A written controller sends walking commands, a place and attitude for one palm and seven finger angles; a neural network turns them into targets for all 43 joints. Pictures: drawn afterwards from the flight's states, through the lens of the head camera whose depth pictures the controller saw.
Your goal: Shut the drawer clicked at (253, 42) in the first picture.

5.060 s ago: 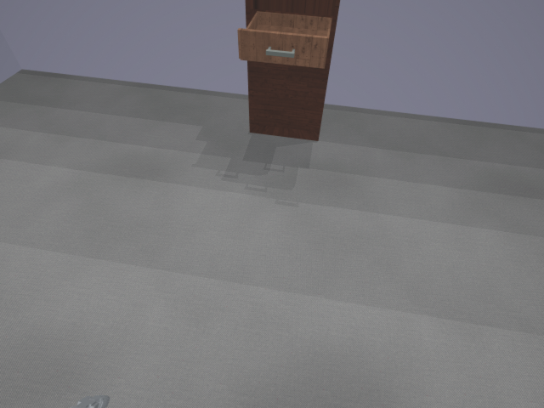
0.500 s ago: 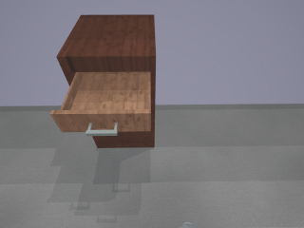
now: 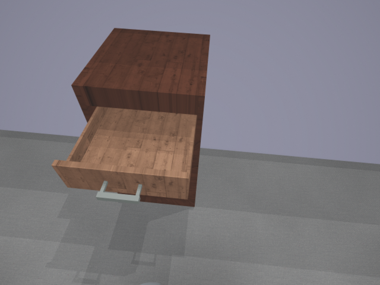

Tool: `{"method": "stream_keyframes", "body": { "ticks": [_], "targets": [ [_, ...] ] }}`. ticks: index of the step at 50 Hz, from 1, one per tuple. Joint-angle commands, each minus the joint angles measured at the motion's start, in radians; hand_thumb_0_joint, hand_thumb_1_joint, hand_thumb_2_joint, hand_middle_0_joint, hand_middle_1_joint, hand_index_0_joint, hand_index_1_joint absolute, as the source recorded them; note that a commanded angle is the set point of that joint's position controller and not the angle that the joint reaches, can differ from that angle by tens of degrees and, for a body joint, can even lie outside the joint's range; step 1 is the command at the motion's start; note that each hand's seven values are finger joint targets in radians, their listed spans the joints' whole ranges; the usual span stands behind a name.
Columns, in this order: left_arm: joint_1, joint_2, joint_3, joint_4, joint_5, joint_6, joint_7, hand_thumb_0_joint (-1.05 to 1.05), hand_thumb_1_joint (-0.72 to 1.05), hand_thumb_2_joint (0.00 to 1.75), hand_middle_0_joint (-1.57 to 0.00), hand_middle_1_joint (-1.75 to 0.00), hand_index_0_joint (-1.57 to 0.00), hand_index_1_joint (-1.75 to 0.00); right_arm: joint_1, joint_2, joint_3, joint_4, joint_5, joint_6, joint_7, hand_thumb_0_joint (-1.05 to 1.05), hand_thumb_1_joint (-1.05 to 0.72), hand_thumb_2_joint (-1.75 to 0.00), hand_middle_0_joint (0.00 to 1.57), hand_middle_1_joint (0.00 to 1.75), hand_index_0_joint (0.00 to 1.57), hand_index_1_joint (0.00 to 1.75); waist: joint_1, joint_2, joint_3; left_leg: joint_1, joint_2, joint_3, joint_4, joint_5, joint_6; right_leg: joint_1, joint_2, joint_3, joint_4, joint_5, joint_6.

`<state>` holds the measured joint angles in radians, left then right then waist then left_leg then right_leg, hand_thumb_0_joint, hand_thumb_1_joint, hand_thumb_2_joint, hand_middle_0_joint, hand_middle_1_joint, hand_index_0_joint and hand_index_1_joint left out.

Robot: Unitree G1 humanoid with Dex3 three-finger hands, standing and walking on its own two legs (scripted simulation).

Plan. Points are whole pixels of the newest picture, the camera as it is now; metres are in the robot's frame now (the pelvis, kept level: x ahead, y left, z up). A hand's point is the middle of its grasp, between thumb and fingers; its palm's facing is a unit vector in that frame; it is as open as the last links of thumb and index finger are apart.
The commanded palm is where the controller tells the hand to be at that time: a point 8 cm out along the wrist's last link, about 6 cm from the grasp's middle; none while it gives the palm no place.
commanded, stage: come to a stop and stand still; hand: left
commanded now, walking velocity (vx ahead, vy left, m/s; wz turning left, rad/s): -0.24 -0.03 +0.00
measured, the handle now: (120, 192) +0.37 +0.24 -0.13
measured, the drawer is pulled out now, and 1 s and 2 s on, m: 0.26 0.26 0.26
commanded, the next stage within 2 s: look again from close up in 1.40 s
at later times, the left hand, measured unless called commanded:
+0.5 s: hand out of the picture +0.04 +0.17 -0.16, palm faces +0.00 -0.96 -0.30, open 7.4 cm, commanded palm none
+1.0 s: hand out of the picture -0.03 +0.17 -0.18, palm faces +0.08 -0.98 -0.21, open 7.4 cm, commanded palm none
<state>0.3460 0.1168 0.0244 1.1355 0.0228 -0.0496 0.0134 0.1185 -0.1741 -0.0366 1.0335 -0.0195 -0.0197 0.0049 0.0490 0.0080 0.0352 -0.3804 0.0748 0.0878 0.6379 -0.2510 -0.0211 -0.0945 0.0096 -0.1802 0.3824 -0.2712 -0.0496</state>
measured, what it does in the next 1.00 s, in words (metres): steps on the spot: left foot, then right foot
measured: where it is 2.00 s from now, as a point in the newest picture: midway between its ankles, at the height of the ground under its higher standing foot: outside the picture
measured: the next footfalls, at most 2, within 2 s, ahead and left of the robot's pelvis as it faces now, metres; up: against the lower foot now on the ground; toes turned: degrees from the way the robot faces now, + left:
left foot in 0.04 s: +0.10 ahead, +0.12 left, +0.00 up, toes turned +6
right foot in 0.40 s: +0.03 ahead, -0.11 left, +0.00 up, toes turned -6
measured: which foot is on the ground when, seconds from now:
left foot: up 0.00-0.02, down 0.04-0.46, up 0.48-0.90, down 0.92-1.00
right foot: down 0.00-0.16, up 0.18-0.38, down 0.40-1.00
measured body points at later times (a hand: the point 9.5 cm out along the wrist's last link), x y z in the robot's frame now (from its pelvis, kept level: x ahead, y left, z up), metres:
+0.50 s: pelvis +0.00 -0.03 +0.00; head +0.00 -0.06 +0.44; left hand +0.04 +0.22 -0.14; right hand +0.02 -0.27 -0.17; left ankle +0.05 +0.12 -0.73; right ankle -0.02 -0.11 -0.74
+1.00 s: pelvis -0.02 -0.01 +0.00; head -0.01 -0.01 +0.45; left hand -0.03 +0.22 -0.16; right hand +0.02 -0.24 -0.16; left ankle -0.03 +0.13 -0.74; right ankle -0.02 -0.11 -0.74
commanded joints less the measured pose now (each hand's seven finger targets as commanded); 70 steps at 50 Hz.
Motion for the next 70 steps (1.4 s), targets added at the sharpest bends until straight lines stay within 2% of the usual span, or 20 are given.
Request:
{"method": "stream_keyframes", "body": {
  "ticks": [1,3,5,7,13,16,18,19,20,21,22,25,35,39,43,45,46,47,55,70],
  "targets": [
    [0.053,0.097,0.008,-0.019,-0.011,0.007,0.022,0.00,0.90,0.90,-0.20,-0.30,-0.20,-0.30,0.142,-0.070,0.008,0.016,-0.001,-0.024,-0.024,0.00,-0.90,-0.90,0.20,0.30,0.20,0.30,-0.052,0.017,-0.054,0.334,0.073,-0.075,-0.206,0.529,0.034,-0.114,-0.158,0.118,0.067,0.368,0.008],
    [0.099,0.056,-0.008,-0.012,-0.009,0.024,0.034,0.00,0.90,0.90,-0.20,-0.30,-0.20,-0.30,0.148,-0.129,0.002,0.024,0.009,-0.011,-0.038,0.00,-0.90,-0.90,0.20,0.30,0.20,0.30,-0.039,0.106,-0.067,0.378,0.213,-0.160,-0.184,0.778,0.116,-0.161,-0.097,0.095,0.066,-0.020,0.057],
    [0.092,0.083,-0.008,0.002,-0.016,0.046,0.035,0.00,0.90,0.90,-0.20,-0.30,-0.20,-0.30,0.094,-0.117,0.008,0.023,0.017,0.001,-0.053,0.00,-0.90,-0.90,0.20,0.30,0.20,0.30,-0.031,0.211,-0.038,0.278,0.211,-0.184,-0.285,0.709,0.140,-0.104,-0.091,0.099,0.118,-0.116,0.073],
    [0.084,0.100,-0.004,-0.006,-0.013,0.058,0.033,0.00,0.90,0.90,-0.20,-0.30,-0.20,-0.30,0.075,-0.116,0.002,0.017,0.019,0.007,-0.060,0.00,-0.90,-0.90,0.20,0.30,0.20,0.30,-0.027,0.162,-0.007,0.280,0.208,-0.179,-0.297,0.739,0.150,-0.138,-0.099,0.119,0.156,-0.107,0.067],
    [0.043,0.105,0.024,-0.072,-0.004,0.082,0.026,0.00,0.90,0.90,-0.20,-0.30,-0.20,-0.30,0.090,-0.154,-0.042,0.000,0.007,0.024,-0.067,0.00,-0.90,-0.90,0.20,0.30,0.20,0.30,-0.044,0.086,-0.131,0.339,0.279,-0.213,-0.282,0.721,0.233,-0.262,-0.077,0.171,0.420,-0.246,0.066],
    [0.040,0.087,0.031,-0.094,-0.003,0.084,0.025,0.00,0.90,0.90,-0.20,-0.30,-0.20,-0.30,0.063,-0.151,-0.049,-0.019,-0.001,0.030,-0.055,0.00,-0.90,-0.90,0.20,0.30,0.20,0.30,-0.036,0.088,-0.146,0.251,0.259,-0.171,-0.283,0.546,0.210,-0.200,-0.072,0.161,0.369,-0.195,0.060],
    [0.079,0.081,0.027,-0.083,-0.002,0.074,0.023,0.00,0.90,0.90,-0.20,-0.30,-0.20,-0.30,0.032,-0.134,-0.039,-0.023,0.001,0.031,-0.042,0.00,-0.90,-0.90,0.20,0.30,0.20,0.30,-0.003,0.054,-0.125,0.131,0.191,-0.126,-0.264,0.276,0.149,-0.077,-0.065,0.138,0.165,-0.041,0.061],
    [0.087,0.104,0.025,-0.076,0.003,0.064,0.025,0.00,0.90,0.90,-0.20,-0.30,-0.20,-0.30,0.031,-0.105,-0.032,-0.020,0.008,0.032,-0.034,0.00,-0.90,-0.90,0.20,0.30,0.20,0.30,0.002,-0.012,-0.104,0.083,0.120,-0.091,-0.214,0.102,0.094,-0.042,-0.091,0.189,0.007,0.047,0.057],
    [0.028,0.157,0.020,-0.084,0.006,0.052,0.026,0.00,0.90,0.90,-0.20,-0.30,-0.20,-0.30,0.051,-0.046,-0.020,-0.023,0.017,0.038,-0.024,0.00,-0.90,-0.90,0.20,0.30,0.20,0.30,-0.036,-0.156,-0.057,0.053,0.027,-0.033,-0.164,-0.081,0.029,-0.103,-0.216,0.337,-0.111,-0.041,0.015],
    [-0.036,0.205,0.020,-0.105,-0.001,0.047,0.023,0.00,0.90,0.90,-0.20,-0.30,-0.20,-0.30,0.045,-0.035,-0.008,-0.025,0.011,0.046,-0.014,0.00,-0.90,-0.90,0.20,0.30,0.20,0.30,-0.044,-0.219,-0.005,0.092,-0.012,-0.017,-0.128,-0.120,0.004,-0.225,-0.294,0.413,-0.203,-0.189,-0.034],
    [-0.069,0.214,0.024,-0.115,0.000,0.045,0.025,0.00,0.90,0.90,-0.20,-0.30,-0.20,-0.30,0.036,-0.043,-0.007,-0.017,0.002,0.056,-0.011,0.00,-0.90,-0.90,0.20,0.30,0.20,0.30,-0.034,-0.269,0.047,0.097,-0.007,-0.036,-0.080,-0.120,0.007,-0.282,-0.293,0.435,-0.255,-0.264,-0.041],
    [-0.101,0.199,0.020,-0.109,-0.009,0.036,0.021,0.00,0.90,0.90,-0.20,-0.30,-0.20,-0.30,0.113,-0.050,0.004,0.037,0.000,0.043,-0.012,0.00,-0.90,-0.90,0.20,0.30,0.20,0.30,-0.049,-0.108,0.088,0.093,-0.004,-0.061,-0.067,-0.030,0.010,-0.217,-0.269,0.386,-0.213,-0.117,-0.059],
    [-0.006,0.229,0.054,-0.077,-0.004,0.035,0.037,0.00,0.90,0.90,-0.20,-0.30,-0.20,-0.30,0.119,-0.080,-0.004,0.007,0.012,0.046,-0.035,0.00,-0.90,-0.90,0.20,0.30,0.20,0.30,0.010,-0.111,-0.022,-0.052,-0.026,-0.088,0.091,-0.199,-0.019,0.125,-0.359,0.359,-0.023,0.720,-0.147],
    [-0.047,0.228,0.054,-0.083,0.000,0.042,0.037,0.00,0.90,0.90,-0.20,-0.30,-0.20,-0.30,0.136,-0.065,-0.006,0.000,0.015,0.049,-0.033,0.00,-0.90,-0.90,0.20,0.30,0.20,0.30,-0.010,-0.132,-0.032,0.030,-0.032,-0.080,0.035,-0.167,-0.016,0.047,-0.339,0.332,-0.034,0.591,-0.140],
    [-0.098,0.200,0.042,-0.077,-0.009,0.046,0.027,0.00,0.90,0.90,-0.20,-0.30,-0.20,-0.30,0.207,-0.051,0.002,0.034,0.011,0.035,-0.032,0.00,-0.90,-0.90,0.20,0.30,0.20,0.30,-0.056,-0.143,-0.036,0.266,-0.044,-0.043,-0.237,0.056,-0.005,-0.109,-0.238,0.262,-0.025,0.283,-0.047],
    [-0.079,0.146,0.028,-0.075,-0.013,0.053,0.023,0.00,0.90,0.90,-0.20,-0.30,-0.20,-0.30,0.193,-0.101,0.001,0.038,0.005,0.021,-0.037,0.00,-0.90,-0.90,0.20,0.30,0.20,0.30,-0.039,0.007,-0.020,0.295,0.066,-0.135,-0.269,0.196,0.036,-0.177,-0.134,0.200,0.011,0.092,0.017],
    [-0.069,0.130,0.024,-0.074,-0.009,0.055,0.023,0.00,0.90,0.90,-0.20,-0.30,-0.20,-0.30,0.172,-0.118,0.002,0.031,0.005,0.023,-0.038,0.00,-0.90,-0.90,0.20,0.30,0.20,0.30,-0.029,0.009,0.002,0.232,0.094,-0.149,-0.270,0.152,0.051,-0.161,-0.111,0.185,-0.015,0.024,0.031],
    [-0.065,0.130,0.021,-0.066,-0.005,0.055,0.021,0.00,0.90,0.90,-0.20,-0.30,-0.20,-0.30,0.154,-0.113,0.002,0.033,0.008,0.023,-0.038,0.00,-0.90,-0.90,0.20,0.30,0.20,0.30,-0.025,-0.027,0.030,0.199,0.088,-0.138,-0.272,0.102,0.047,-0.161,-0.106,0.186,-0.033,0.012,0.038],
    [-0.028,0.124,0.002,-0.010,-0.007,0.053,0.016,0.00,0.90,0.90,-0.20,-0.30,-0.20,-0.30,0.147,-0.093,0.020,0.049,0.009,0.009,-0.042,0.00,-0.90,-0.90,0.20,0.30,0.20,0.30,-0.031,0.055,0.046,0.166,0.059,-0.149,-0.382,0.014,0.041,-0.089,-0.114,0.173,-0.045,0.085,0.051],
    [0.014,0.105,-0.008,0.011,-0.011,0.043,0.023,0.00,0.90,0.90,-0.20,-0.30,-0.20,-0.30,0.221,-0.069,0.026,0.082,0.013,-0.008,-0.046,0.00,-0.90,-0.90,0.20,0.30,0.20,0.30,-0.036,0.010,0.034,0.200,0.045,-0.128,-0.364,0.147,0.044,-0.061,-0.126,0.169,-0.046,0.146,0.055]
  ]
}}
